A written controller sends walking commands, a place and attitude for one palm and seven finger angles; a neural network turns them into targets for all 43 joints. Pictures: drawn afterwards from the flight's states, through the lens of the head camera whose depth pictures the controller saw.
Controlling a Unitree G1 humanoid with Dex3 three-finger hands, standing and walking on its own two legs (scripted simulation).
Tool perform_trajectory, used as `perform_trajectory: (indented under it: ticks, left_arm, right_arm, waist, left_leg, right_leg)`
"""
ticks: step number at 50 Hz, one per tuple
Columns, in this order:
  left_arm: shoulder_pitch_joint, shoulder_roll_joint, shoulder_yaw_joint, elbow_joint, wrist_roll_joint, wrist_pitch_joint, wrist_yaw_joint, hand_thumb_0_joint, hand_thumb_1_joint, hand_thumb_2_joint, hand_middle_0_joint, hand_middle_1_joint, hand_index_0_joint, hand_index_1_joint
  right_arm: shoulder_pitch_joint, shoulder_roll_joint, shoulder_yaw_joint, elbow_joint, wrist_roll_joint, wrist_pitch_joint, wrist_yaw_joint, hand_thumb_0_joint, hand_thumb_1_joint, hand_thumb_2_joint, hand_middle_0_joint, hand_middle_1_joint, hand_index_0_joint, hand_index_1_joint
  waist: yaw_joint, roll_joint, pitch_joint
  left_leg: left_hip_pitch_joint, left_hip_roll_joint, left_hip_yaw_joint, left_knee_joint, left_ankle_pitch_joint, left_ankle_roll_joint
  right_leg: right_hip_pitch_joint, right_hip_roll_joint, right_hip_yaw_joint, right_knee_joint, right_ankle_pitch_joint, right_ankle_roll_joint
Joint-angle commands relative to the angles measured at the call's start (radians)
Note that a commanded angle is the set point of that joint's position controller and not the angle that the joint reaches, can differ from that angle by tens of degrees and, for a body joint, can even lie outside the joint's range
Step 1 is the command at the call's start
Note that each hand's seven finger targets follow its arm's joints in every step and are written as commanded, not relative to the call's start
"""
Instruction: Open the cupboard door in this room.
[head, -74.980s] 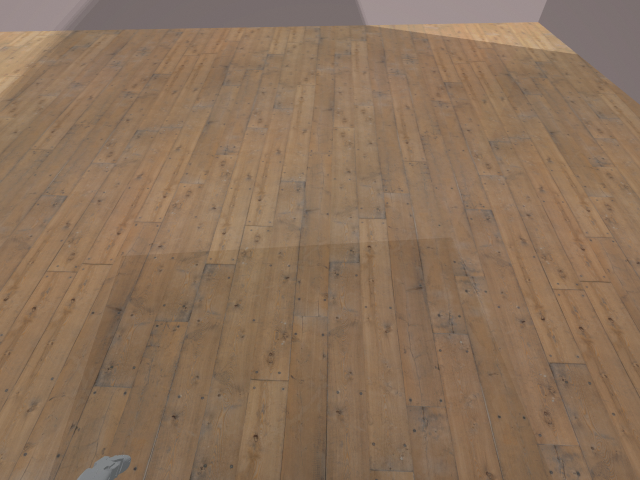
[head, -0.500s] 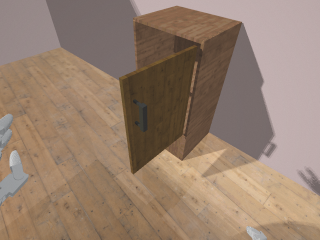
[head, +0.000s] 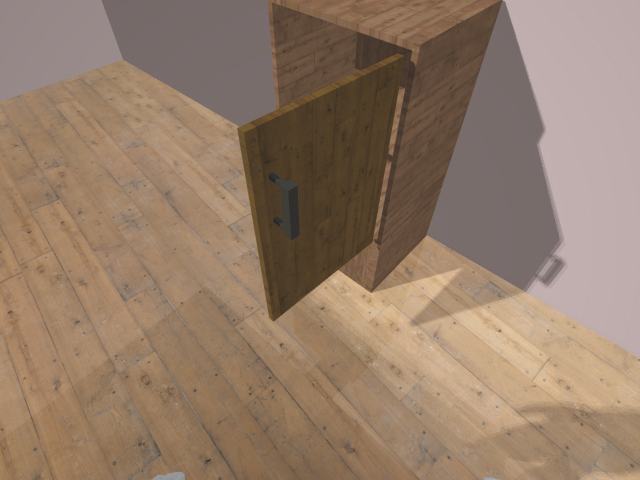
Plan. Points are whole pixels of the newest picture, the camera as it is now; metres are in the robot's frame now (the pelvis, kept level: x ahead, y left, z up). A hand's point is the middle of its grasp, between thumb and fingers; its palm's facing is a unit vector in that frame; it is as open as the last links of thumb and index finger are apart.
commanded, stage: let the arm hang, fingers relaxed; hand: left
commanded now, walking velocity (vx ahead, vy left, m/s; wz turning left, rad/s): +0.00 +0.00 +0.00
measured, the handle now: (283, 206) +0.59 +0.09 -0.04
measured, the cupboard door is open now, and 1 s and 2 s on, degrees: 86 86 86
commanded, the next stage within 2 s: look to check the result in 0.84 s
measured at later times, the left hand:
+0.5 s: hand out of the picture -0.04 +0.15 -0.16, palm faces +0.05 -0.98 -0.20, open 7.4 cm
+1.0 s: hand out of the picture -0.01 +0.13 -0.17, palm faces +0.05 -0.98 -0.18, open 7.4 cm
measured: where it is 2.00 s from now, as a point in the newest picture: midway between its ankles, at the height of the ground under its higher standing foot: outside the picture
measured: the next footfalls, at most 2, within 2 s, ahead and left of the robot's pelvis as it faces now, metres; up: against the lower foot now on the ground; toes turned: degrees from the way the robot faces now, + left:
none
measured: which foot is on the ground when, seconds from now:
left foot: down 0.00-1.00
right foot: down 0.00-1.00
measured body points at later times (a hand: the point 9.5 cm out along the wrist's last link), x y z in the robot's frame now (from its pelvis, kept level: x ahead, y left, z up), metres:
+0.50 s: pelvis +0.00 -0.01 +0.01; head +0.01 -0.03 +0.46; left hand -0.04 +0.20 -0.15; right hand -0.02 -0.22 -0.16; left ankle +0.06 +0.09 -0.73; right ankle -0.03 -0.10 -0.73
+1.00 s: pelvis +0.01 -0.03 +0.01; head +0.02 -0.03 +0.46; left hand -0.02 +0.18 -0.15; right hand -0.01 -0.23 -0.16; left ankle +0.06 +0.09 -0.73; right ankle -0.03 -0.10 -0.73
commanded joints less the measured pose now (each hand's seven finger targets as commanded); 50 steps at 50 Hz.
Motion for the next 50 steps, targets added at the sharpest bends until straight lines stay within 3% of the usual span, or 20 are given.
perform_trajectory:
  ticks: [1,2,3,5,7,14,20,34,46,50]
  left_arm:
    - [0.037,0.160,0.039,0.072,-0.009,-0.057,0.020,0.000,0.900,0.900,-0.200,-0.300,-0.200,-0.300]
    - [0.047,0.143,0.036,0.113,-0.010,-0.060,0.021,0.000,0.900,0.900,-0.200,-0.300,-0.200,-0.300]
    - [0.061,0.119,0.044,0.143,-0.010,-0.062,0.023,0.000,0.900,0.900,-0.200,-0.300,-0.200,-0.300]
    - [0.084,0.119,0.037,0.200,-0.015,-0.063,0.023,0.000,0.900,0.900,-0.200,-0.300,-0.200,-0.300]
    - [0.092,0.107,0.032,0.244,-0.015,-0.065,0.024,0.000,0.900,0.900,-0.200,-0.300,-0.200,-0.300]
    - [0.147,0.065,0.016,0.324,-0.018,-0.057,0.032,0.000,0.900,0.900,-0.200,-0.300,-0.200,-0.300]
    - [0.170,0.046,0.019,0.338,-0.018,-0.057,0.038,0.000,0.900,0.900,-0.200,-0.300,-0.200,-0.300]
    - [0.156,0.015,0.028,0.320,-0.019,-0.065,0.046,0.000,0.900,0.900,-0.200,-0.300,-0.200,-0.300]
    - [0.167,0.014,0.029,0.318,-0.020,-0.071,0.047,0.000,0.900,0.900,-0.200,-0.300,-0.200,-0.300]
    - [0.163,0.013,0.026,0.320,-0.020,-0.070,0.047,0.000,0.900,0.900,-0.200,-0.300,-0.200,-0.300]
  right_arm:
    - [0.011,-0.092,-0.028,0.004,0.002,0.001,-0.020,0.000,-0.900,-0.900,0.200,0.300,0.200,0.300]
    - [0.026,-0.073,-0.027,0.029,0.004,0.001,-0.023,0.000,-0.900,-0.900,0.200,0.300,0.200,0.300]
    - [0.043,-0.061,-0.030,0.047,0.000,0.002,-0.027,0.000,-0.900,-0.900,0.200,0.300,0.200,0.300]
    - [0.065,-0.048,-0.028,0.084,0.004,0.004,-0.032,0.000,-0.900,-0.900,0.200,0.300,0.200,0.300]
    - [0.099,-0.046,-0.031,0.111,0.009,0.006,-0.037,0.000,-0.900,-0.900,0.200,0.300,0.200,0.300]
    - [0.163,-0.014,-0.028,0.175,0.009,0.018,-0.044,0.000,-0.900,-0.900,0.200,0.300,0.200,0.300]
    - [0.194,0.021,-0.027,0.196,0.006,0.019,-0.043,0.000,-0.900,-0.900,0.200,0.300,0.200,0.300]
    - [0.214,0.070,-0.025,0.212,0.002,0.011,-0.044,0.000,-0.900,-0.900,0.200,0.300,0.200,0.300]
    - [0.211,0.057,-0.028,0.205,0.007,0.006,-0.049,0.000,-0.900,-0.900,0.200,0.300,0.200,0.300]
    - [0.208,0.051,-0.026,0.210,0.006,0.008,-0.049,0.000,-0.900,-0.900,0.200,0.300,0.200,0.300]
  waist:
    - [0.027,0.061,-0.033]
    - [0.024,0.075,-0.044]
    - [0.025,0.126,-0.046]
    - [0.025,0.154,-0.056]
    - [0.020,0.057,-0.052]
    - [0.016,0.010,0.047]
    - [0.019,-0.035,0.072]
    - [0.024,0.004,0.107]
    - [0.024,-0.005,0.052]
    - [0.020,-0.008,0.068]
  left_leg:
    - [0.091,0.111,-0.154,-0.161,0.061,0.011]
    - [0.108,0.110,-0.141,-0.161,0.070,0.008]
    - [0.113,0.111,-0.137,-0.161,0.059,0.008]
    - [0.127,0.114,-0.138,-0.167,0.060,0.008]
    - [0.142,0.122,-0.136,-0.162,0.082,0.010]
    - [0.130,0.122,-0.132,-0.186,0.012,0.012]
    - [0.115,0.112,-0.114,-0.185,-0.008,0.009]
    - [0.084,0.107,-0.096,-0.166,0.057,0.003]
    - [0.136,0.117,-0.088,-0.141,0.145,0.003]
    - [0.137,0.117,-0.088,-0.147,0.132,0.000]
  right_leg:
    - [0.003,-0.107,0.130,-0.199,0.074,-0.032]
    - [0.008,-0.114,0.134,-0.212,0.093,-0.034]
    - [0.016,-0.116,0.133,-0.223,0.095,-0.038]
    - [0.030,-0.115,0.129,-0.232,0.108,-0.043]
    - [0.032,-0.113,0.112,-0.246,0.117,-0.039]
    - [-0.028,-0.107,0.105,-0.267,0.035,-0.040]
    - [-0.047,-0.109,0.105,-0.266,-0.002,-0.041]
    - [-0.043,-0.112,0.111,-0.260,0.046,-0.038]
    - [-0.002,-0.113,0.109,-0.260,0.161,-0.028]
    - [-0.007,-0.113,0.111,-0.266,0.147,-0.029]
